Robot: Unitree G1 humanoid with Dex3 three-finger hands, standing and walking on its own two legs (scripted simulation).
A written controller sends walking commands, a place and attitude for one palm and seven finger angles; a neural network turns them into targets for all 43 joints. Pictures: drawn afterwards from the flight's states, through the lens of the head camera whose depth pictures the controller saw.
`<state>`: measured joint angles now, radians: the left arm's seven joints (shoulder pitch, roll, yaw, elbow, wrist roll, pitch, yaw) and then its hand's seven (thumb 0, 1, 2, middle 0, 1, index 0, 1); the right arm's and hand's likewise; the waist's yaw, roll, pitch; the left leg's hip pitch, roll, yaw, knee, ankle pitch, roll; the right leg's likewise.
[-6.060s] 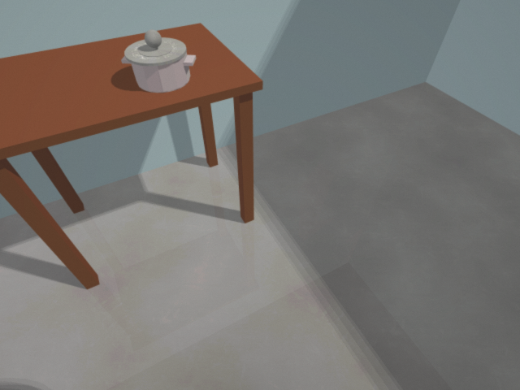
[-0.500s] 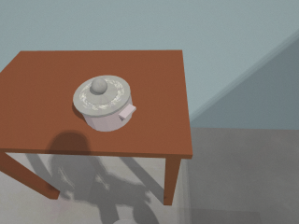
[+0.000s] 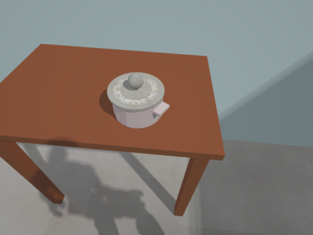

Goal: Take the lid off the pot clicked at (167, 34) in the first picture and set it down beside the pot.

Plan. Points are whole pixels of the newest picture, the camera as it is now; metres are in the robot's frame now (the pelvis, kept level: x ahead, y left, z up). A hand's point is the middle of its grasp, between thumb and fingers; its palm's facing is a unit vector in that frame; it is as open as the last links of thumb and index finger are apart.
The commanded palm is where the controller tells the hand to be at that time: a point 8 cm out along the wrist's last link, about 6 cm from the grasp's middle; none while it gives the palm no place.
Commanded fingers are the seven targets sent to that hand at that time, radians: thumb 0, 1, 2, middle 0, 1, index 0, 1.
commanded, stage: come to a stop and stand still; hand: left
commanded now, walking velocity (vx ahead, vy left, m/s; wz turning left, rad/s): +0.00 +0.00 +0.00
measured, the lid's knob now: (135, 80) +0.51 +0.12 +0.12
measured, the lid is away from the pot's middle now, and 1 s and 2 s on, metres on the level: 0.00 0.00 0.00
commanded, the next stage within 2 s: look again from close up in 1.02 s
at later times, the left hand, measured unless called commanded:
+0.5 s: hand out of the picture +0.02 +0.20 -0.16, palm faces +0.01 -0.98 -0.21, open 7.4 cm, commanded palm none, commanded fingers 0.00 0.90 0.90 -0.20 -0.30 -0.20 -0.30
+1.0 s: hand out of the picture +0.05 +0.17 -0.16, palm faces -0.01 -0.98 -0.20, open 7.4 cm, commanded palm none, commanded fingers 0.00 0.90 0.90 -0.20 -0.30 -0.20 -0.30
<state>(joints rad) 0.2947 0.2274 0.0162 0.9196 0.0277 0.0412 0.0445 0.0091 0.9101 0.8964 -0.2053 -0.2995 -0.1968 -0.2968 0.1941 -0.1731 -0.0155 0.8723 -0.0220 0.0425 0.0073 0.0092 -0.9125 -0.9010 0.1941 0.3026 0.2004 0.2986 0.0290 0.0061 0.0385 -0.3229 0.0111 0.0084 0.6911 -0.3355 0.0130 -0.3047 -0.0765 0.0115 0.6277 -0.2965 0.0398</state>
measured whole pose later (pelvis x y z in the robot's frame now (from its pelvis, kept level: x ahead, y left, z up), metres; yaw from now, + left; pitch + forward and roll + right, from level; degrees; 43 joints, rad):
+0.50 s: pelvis +0.01 +0.02 +0.01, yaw +0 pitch -1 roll +0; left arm 0.33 0.21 0.00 1.00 0.02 0.01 0.03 0.01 0.91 0.90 -0.20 -0.30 -0.20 -0.30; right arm 0.26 -0.17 -0.02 0.99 -0.01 0.01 0.00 0.01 -0.91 -0.90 0.20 0.30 0.20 0.30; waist 0.01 -0.03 0.03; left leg -0.25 -0.02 0.03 0.55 -0.28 0.04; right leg -0.24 -0.08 0.08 0.49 -0.23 0.06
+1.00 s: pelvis +0.02 -0.01 +0.01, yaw -1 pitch -1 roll +0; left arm 0.27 0.18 -0.01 1.03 0.02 0.00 0.03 0.01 0.91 0.90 -0.21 -0.30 -0.20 -0.30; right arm 0.24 -0.17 -0.02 1.04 -0.01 0.00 -0.01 0.01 -0.92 -0.90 0.20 0.30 0.20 0.30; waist 0.00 -0.01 0.03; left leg -0.21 0.02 0.03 0.52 -0.29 0.00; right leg -0.22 -0.04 0.08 0.50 -0.25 0.06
